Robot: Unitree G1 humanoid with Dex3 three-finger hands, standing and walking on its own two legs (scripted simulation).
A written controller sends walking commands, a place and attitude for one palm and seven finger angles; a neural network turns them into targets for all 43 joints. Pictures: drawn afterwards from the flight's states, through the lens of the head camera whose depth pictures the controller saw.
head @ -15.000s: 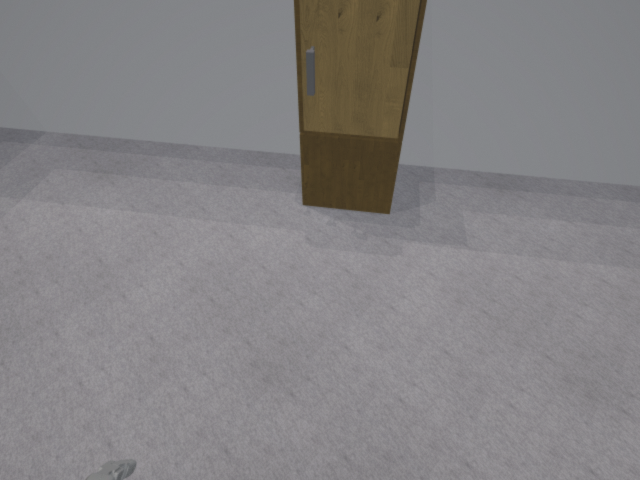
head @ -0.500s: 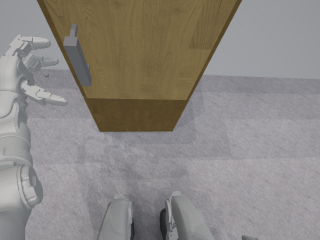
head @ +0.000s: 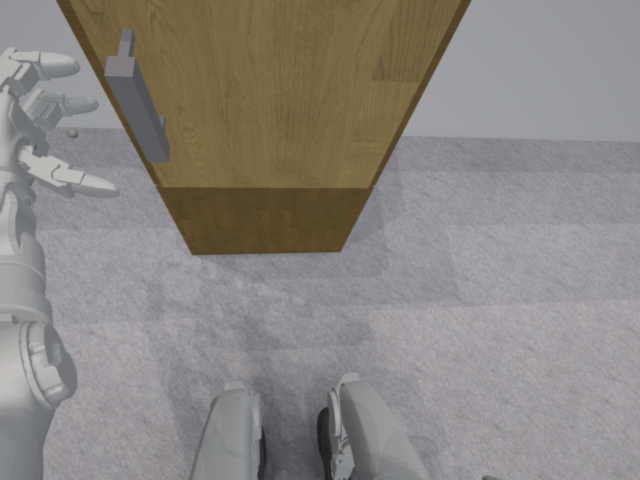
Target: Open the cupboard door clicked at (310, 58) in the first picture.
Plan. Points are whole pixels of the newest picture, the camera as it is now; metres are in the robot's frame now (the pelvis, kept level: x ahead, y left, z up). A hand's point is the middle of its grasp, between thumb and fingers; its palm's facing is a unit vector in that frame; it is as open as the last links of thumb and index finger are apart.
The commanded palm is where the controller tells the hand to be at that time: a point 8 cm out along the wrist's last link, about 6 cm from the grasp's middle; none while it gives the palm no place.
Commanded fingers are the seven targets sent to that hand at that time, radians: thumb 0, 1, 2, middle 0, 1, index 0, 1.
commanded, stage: slide the fingers in behind the handle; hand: left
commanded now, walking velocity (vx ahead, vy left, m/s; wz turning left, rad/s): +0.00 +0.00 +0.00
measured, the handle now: (144, 102) +0.55 +0.19 +0.04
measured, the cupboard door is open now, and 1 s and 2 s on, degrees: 0 0 0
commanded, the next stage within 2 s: close the thumb around the handle in 1.54 s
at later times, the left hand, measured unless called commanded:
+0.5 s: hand (108, 135) +0.50 +0.22 +0.05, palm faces +0.01 -1.00 -0.02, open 14.0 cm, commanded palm +0.48 +0.25 +0.04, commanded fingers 0.00 -0.50 0.30 -0.30 -1.20 -0.30 -1.20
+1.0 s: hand (141, 134) +0.50 +0.18 +0.04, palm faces +0.00 -1.00 -0.01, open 14.0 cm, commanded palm +0.48 +0.22 +0.04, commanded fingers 0.00 -0.50 0.30 -0.30 -1.20 -0.30 -1.20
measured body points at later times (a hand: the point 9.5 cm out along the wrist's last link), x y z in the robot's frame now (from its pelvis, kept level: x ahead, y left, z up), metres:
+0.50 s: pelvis +0.00 +0.00 +0.01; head +0.16 +0.04 +0.43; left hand +0.49 +0.27 +0.05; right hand +0.04 -0.26 -0.10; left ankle +0.03 +0.09 -0.61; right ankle +0.04 -0.12 -0.61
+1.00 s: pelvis +0.01 +0.00 +0.01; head +0.16 +0.03 +0.43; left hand +0.50 +0.24 +0.05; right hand +0.05 -0.26 -0.11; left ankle +0.03 +0.09 -0.61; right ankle +0.04 -0.12 -0.61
